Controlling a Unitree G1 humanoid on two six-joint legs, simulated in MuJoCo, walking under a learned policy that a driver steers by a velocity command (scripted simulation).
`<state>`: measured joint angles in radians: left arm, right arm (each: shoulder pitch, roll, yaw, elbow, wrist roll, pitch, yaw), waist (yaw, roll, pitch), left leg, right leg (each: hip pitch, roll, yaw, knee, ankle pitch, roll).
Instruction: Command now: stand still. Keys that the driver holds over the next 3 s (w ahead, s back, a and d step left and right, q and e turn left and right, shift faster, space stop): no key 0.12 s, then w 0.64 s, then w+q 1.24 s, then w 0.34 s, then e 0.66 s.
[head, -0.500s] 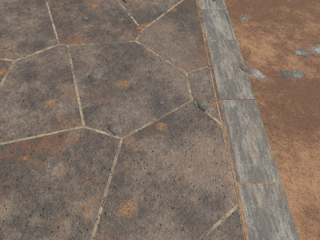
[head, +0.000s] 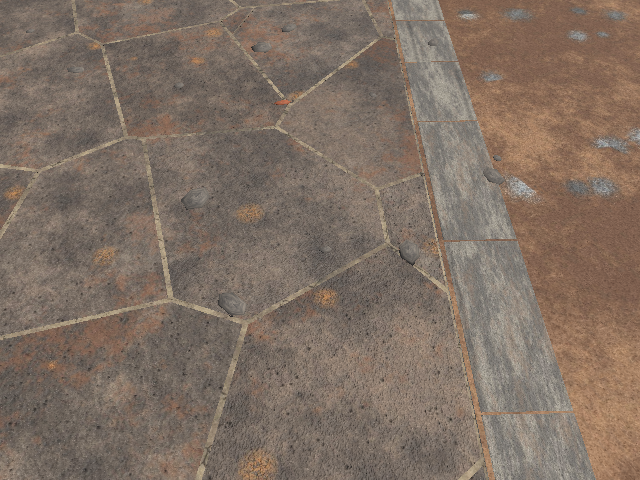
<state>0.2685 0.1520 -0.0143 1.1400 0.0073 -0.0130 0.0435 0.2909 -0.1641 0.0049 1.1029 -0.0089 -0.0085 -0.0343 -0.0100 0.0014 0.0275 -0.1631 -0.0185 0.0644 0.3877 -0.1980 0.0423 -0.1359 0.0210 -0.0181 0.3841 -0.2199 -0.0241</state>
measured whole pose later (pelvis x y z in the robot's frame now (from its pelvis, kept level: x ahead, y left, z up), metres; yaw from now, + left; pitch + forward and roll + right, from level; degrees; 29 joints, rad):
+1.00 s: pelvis +0.34 +0.01 -0.01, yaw +5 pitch +0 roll -1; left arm 0.14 0.20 0.06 0.97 0.02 -0.08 0.00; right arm 0.39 -0.17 -0.04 1.06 -0.01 -0.07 0.00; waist -0.03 0.02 0.06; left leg -0.31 0.01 0.00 1.20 -0.33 0.11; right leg -0.31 0.04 -0.17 0.49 -0.18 -0.10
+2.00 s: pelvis +0.88 +0.19 -0.03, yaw +40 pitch +2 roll +0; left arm 0.01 0.24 0.02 0.70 0.04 -0.08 0.00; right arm 0.44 -0.29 -0.08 0.90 0.00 -0.05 0.00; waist -0.09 0.01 0.05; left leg -0.07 -0.13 -0.20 0.75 -0.48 0.10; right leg -0.48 0.01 -0.02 0.58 -0.11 -0.03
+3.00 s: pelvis +1.11 +0.39 -0.02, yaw +26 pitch +0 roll +1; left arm 0.19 0.25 0.06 0.73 0.02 0.03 -0.02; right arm 0.22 -0.27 -0.06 0.81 -0.03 0.04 -0.02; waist -0.01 0.04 0.04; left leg -0.40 0.08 0.13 0.91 -0.52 -0.02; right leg -0.34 0.01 -0.04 0.61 -0.30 -0.07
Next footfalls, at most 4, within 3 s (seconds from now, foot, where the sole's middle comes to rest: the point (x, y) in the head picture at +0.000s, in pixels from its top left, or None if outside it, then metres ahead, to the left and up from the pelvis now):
0.88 right None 0.44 -0.04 -0.78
1.42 left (252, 410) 0.69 0.18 -0.78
1.96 right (252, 279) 1.06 0.20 -0.78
2.46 left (131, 276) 1.08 0.53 -0.78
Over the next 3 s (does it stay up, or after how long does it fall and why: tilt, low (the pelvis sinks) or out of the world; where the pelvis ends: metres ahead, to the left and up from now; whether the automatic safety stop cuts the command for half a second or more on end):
stays up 1.11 0.39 -0.02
